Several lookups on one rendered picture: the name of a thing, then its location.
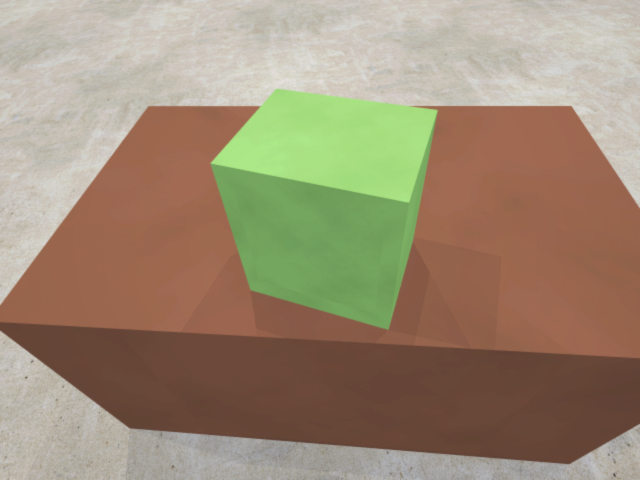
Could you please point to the carton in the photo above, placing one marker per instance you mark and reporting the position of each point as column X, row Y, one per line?
column 322, row 195

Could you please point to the pedestal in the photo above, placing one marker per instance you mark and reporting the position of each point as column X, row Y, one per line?
column 515, row 334

